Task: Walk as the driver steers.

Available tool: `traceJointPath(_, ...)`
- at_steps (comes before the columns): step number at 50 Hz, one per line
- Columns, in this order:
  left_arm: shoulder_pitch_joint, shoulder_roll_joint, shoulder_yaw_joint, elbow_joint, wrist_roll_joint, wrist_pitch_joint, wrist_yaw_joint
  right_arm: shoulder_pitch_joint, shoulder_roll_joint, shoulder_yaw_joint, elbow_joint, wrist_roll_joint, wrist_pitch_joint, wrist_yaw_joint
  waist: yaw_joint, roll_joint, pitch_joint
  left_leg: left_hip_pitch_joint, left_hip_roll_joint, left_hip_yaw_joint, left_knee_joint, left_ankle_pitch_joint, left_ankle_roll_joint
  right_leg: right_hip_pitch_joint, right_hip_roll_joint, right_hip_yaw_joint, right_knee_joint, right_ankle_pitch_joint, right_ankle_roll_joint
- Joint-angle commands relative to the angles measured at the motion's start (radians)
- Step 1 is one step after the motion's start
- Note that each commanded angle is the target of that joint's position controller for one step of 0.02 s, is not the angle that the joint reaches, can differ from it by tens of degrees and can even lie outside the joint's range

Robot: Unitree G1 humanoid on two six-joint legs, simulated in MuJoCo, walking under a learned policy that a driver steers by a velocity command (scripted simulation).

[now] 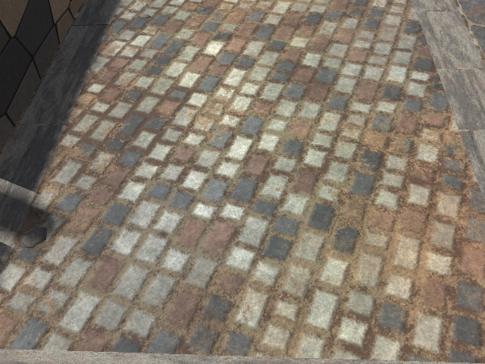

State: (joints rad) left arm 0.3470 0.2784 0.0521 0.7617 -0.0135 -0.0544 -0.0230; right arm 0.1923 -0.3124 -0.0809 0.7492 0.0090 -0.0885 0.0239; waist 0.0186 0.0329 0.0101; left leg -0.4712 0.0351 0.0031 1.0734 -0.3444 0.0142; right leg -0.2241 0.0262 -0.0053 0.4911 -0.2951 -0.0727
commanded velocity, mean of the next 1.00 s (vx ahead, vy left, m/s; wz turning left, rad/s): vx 0.48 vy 0.00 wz -0.03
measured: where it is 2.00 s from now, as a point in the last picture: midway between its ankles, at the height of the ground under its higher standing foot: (249, 195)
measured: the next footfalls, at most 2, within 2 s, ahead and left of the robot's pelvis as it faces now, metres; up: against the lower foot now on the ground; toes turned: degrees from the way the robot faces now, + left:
left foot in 0.34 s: +0.39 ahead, +0.09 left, +0.00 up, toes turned -12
right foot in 0.80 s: +0.60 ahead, -0.20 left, +0.00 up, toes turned -3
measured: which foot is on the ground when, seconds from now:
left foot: up 0.00-0.32, down 0.34-0.82, up 0.84-1.00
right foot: down 0.00-0.34, up 0.36-0.78, down 0.80-1.00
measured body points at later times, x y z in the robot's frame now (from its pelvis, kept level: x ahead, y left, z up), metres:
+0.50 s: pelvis +0.29 +0.01 +0.00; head +0.32 +0.00 +0.44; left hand +0.43 +0.27 -0.12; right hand +0.36 -0.28 -0.11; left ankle +0.35 +0.10 -0.74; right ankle +0.17 -0.10 -0.65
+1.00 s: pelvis +0.55 -0.09 +0.00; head +0.57 -0.10 +0.45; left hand +0.66 +0.18 -0.10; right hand +0.66 -0.38 -0.11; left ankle +0.54 +0.06 -0.65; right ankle +0.56 -0.20 -0.74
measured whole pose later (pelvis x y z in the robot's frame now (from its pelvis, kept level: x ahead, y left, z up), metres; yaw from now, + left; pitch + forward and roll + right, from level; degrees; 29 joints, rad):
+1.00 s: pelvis +0.55 -0.09 +0.00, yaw +2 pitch +1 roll -1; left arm 0.26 0.26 0.05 0.72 0.01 -0.10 -0.01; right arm 0.27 -0.33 -0.07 0.75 0.03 -0.03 0.00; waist 0.01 0.05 0.03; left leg -0.56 0.06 -0.05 1.15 -0.30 0.00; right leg -0.21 0.01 -0.08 0.39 -0.19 -0.03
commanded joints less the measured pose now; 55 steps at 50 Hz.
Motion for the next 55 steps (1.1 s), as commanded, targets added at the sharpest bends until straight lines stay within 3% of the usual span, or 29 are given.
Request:
traceJointPath(1,0.007,0.166,0.035,-0.083,0.005,-0.018,0.018,-0.119,-0.098,-0.021,-0.101,-0.020,-0.032,0.003,0.007,-0.106,0.025,-0.305,0.040,-0.050,-0.093,0.149,-0.019,0.220,-0.248,0.373,-0.308,0.140,-0.178)
traceJointPath(4,0.034,0.180,0.042,-0.078,-0.001,-0.015,0.040,-0.183,-0.055,-0.006,-0.118,-0.015,-0.021,0.000,0.015,-0.095,0.035,-0.250,0.001,-0.033,-0.283,0.293,-0.058,0.168,-0.193,0.266,-0.309,0.297,-0.154)
traceJointPath(7,0.075,0.180,0.046,-0.063,-0.005,-0.009,0.052,-0.284,-0.025,0.009,-0.144,-0.006,-0.023,0.011,0.049,-0.130,0.058,-0.161,-0.038,-0.019,-0.460,0.419,-0.069,0.100,-0.160,0.230,-0.305,0.291,-0.125)
traceJointPath(12,0.116,0.176,0.054,-0.034,-0.017,0.002,0.060,-0.350,-0.044,0.009,-0.169,0.001,-0.040,0.030,0.063,-0.137,0.070,-0.113,-0.040,-0.050,-0.591,0.459,-0.035,0.176,-0.211,0.294,-0.249,0.292,-0.109)
traceJointPath(15,0.103,0.178,0.060,-0.028,-0.006,0.013,0.061,-0.263,-0.084,-0.009,-0.146,-0.001,-0.047,0.029,0.020,-0.181,0.027,-0.003,-0.060,-0.015,-0.599,0.341,0.012,0.257,-0.226,0.289,-0.141,0.581,-0.084)
traceJointPath(16,0.093,0.174,0.057,-0.032,-0.002,0.018,0.058,-0.164,-0.115,-0.025,-0.121,-0.003,-0.047,0.020,-0.033,-0.186,-0.048,0.140,-0.087,0.023,-0.617,0.330,0.044,0.259,-0.191,0.259,-0.016,0.767,-0.065)
traceJointPath(17,0.074,0.155,0.046,-0.047,0.006,0.021,0.054,-0.018,-0.146,-0.038,-0.095,-0.009,-0.045,0.013,-0.109,-0.180,-0.168,0.391,-0.029,-0.014,-0.580,0.345,0.093,0.161,-0.147,0.230,0.181,0.766,-0.035)
traceJointPath(18,0.134,0.082,0.021,-0.064,0.030,0.016,0.052,0.148,-0.213,-0.050,-0.081,-0.026,-0.040,0.007,-0.129,-0.004,-0.348,0.746,0.187,-0.299,-0.515,0.309,0.193,-0.096,-0.047,0.200,0.512,0.393,0.005)
traceJointPath(19,0.282,0.013,0.001,-0.051,-0.014,0.003,0.043,0.208,-0.218,-0.051,-0.026,-0.018,-0.034,0.023,-0.061,0.316,-0.460,0.955,0.367,-0.792,-0.703,0.021,0.320,-0.394,0.081,0.207,0.795,-0.292,0.052)
traceJointPath(20,0.174,0.128,0.020,-0.045,-0.034,-0.004,0.042,0.170,-0.120,-0.028,-0.033,0.008,-0.032,0.021,-0.101,0.171,-0.313,0.850,0.323,-0.764,-0.780,-0.144,0.269,-0.486,0.014,0.231,0.866,-0.248,0.047)
traceJointPath(21,0.031,0.171,0.030,-0.080,-0.035,-0.009,0.040,0.094,-0.085,-0.017,-0.038,0.009,-0.026,0.013,-0.109,0.074,-0.156,0.685,0.289,-0.589,-0.794,-0.092,0.233,-0.509,-0.027,0.184,0.845,-0.156,0.042)
traceJointPath(22,-0.042,0.158,0.027,-0.097,-0.017,-0.015,0.042,0.047,-0.080,-0.010,-0.040,-0.003,-0.022,0.010,-0.084,-0.013,-0.077,0.531,0.254,-0.485,-0.814,0.043,0.220,-0.476,-0.068,0.154,0.803,-0.092,0.040)
traceJointPath(23,-0.070,0.147,0.029,-0.110,0.002,-0.022,0.039,0.023,-0.071,-0.006,-0.035,-0.014,-0.020,0.010,-0.054,-0.013,-0.038,0.432,0.216,-0.423,-0.835,0.148,0.223,-0.443,-0.100,0.135,0.743,-0.050,0.040)
traceJointPath(24,-0.054,0.128,0.027,-0.112,0.005,-0.023,0.034,0.015,-0.062,0.000,-0.032,-0.022,-0.022,0.007,-0.024,0.019,-0.037,0.377,0.188,-0.386,-0.856,0.209,0.226,-0.398,-0.122,0.131,0.707,-0.028,0.041)
traceJointPath(26,-0.037,0.087,0.016,-0.113,0.008,-0.025,0.031,0.022,-0.061,0.002,-0.021,-0.006,-0.024,0.004,0.000,0.048,-0.032,0.332,0.166,-0.340,-0.891,0.275,0.251,-0.381,-0.134,0.105,0.623,-0.036,0.056)
traceJointPath(29,-0.143,0.052,-0.006,-0.157,0.026,-0.032,0.027,0.045,-0.110,-0.011,-0.007,0.012,-0.019,-0.011,-0.018,0.033,0.014,0.259,0.149,-0.267,-0.930,0.316,0.259,-0.383,-0.138,0.068,0.404,0.048,0.094)
traceJointPath(31,-0.221,0.041,-0.015,-0.173,0.022,-0.042,0.019,0.066,-0.130,-0.017,-0.001,0.016,-0.010,-0.018,-0.043,0.026,0.025,0.219,0.110,-0.211,-0.925,0.321,0.228,-0.316,-0.110,0.052,0.240,0.194,0.107)
traceJointPath(34,-0.307,0.062,-0.011,-0.193,0.008,-0.053,0.007,0.142,-0.147,-0.021,0.018,0.024,0.005,-0.022,-0.080,0.029,0.018,0.230,0.114,-0.220,-0.886,0.307,0.199,-0.235,-0.063,0.050,0.106,0.328,0.121)
traceJointPath(37,-0.322,0.103,0.008,-0.207,0.000,-0.061,0.003,0.173,-0.151,-0.022,0.025,0.028,0.019,-0.027,-0.064,0.048,0.008,0.288,0.145,-0.289,-0.810,0.225,0.160,-0.169,-0.053,0.072,0.023,0.290,0.100)
traceJointPath(39,-0.219,0.135,0.030,-0.181,0.001,-0.064,0.009,0.170,-0.131,-0.016,0.022,0.018,0.028,-0.029,0.002,0.053,-0.033,0.267,0.113,-0.286,-0.690,0.260,0.121,0.001,-0.048,0.050,-0.025,0.232,0.063)
traceJointPath(40,-0.101,0.176,0.049,-0.165,0.012,-0.067,0.017,0.165,-0.087,0.000,0.010,0.008,0.026,-0.027,0.065,0.025,-0.113,0.200,0.051,-0.245,-0.503,0.250,0.085,0.181,-0.117,0.100,-0.023,0.207,0.022)
traceJointPath(41,0.064,0.250,0.066,-0.150,0.022,-0.058,0.027,0.186,-0.007,0.027,-0.020,-0.024,0.023,-0.028,0.110,-0.158,-0.277,0.045,-0.033,-0.144,-0.171,-0.040,0.037,0.431,-0.327,0.315,-0.010,0.180,-0.034)
traceJointPath(42,0.082,0.287,0.073,-0.125,0.033,-0.045,0.015,0.294,0.008,0.033,-0.054,0.027,0.010,-0.028,0.044,-0.455,-0.344,-0.243,-0.090,-0.108,0.098,-0.267,0.011,0.563,-0.481,0.771,-0.168,-0.112,-0.173)
traceJointPath(43,0.031,0.183,0.051,-0.139,0.023,-0.046,0.010,0.254,-0.095,0.008,-0.027,0.045,0.014,-0.033,0.061,-0.270,-0.222,-0.324,-0.026,-0.156,0.211,-0.193,0.002,0.473,-0.441,0.732,-0.212,-0.245,-0.152)
traceJointPath(44,-0.012,0.132,0.035,-0.141,0.018,-0.045,0.012,0.166,-0.121,-0.002,-0.041,0.041,0.020,-0.031,0.066,-0.190,-0.121,-0.338,0.004,-0.137,0.221,-0.099,0.003,0.372,-0.400,0.551,-0.210,-0.174,-0.119)
traceJointPath(45,-0.066,0.108,0.026,-0.139,0.024,-0.046,0.009,0.137,-0.105,-0.003,-0.041,0.031,0.028,-0.031,0.037,-0.125,-0.075,-0.292,0.037,-0.125,0.195,-0.028,-0.004,0.268,-0.353,0.432,-0.226,-0.034,-0.105)
traceJointPath(46,-0.105,0.084,0.021,-0.130,0.027,-0.047,0.008,0.115,-0.095,-0.007,-0.049,0.021,0.035,-0.029,0.016,-0.130,-0.033,-0.272,0.061,-0.127,0.145,0.015,-0.008,0.200,-0.317,0.342,-0.249,0.060,-0.102)
traceJointPath(48,-0.128,0.081,0.026,-0.115,0.029,-0.058,0.012,0.112,-0.059,-0.004,-0.058,0.023,0.052,-0.020,-0.009,-0.152,-0.010,-0.207,0.083,-0.111,0.105,0.064,-0.017,0.123,-0.289,0.221,-0.297,0.180,-0.099)
traceJointPath(55,-0.104,0.150,0.055,-0.058,0.020,-0.058,0.028,-0.042,-0.012,0.016,-0.120,0.014,0.059,0.008,0.015,-0.085,0.035,-0.220,0.081,-0.069,-0.226,0.317,-0.028,0.149,-0.282,-0.026,-0.351,0.349,-0.104)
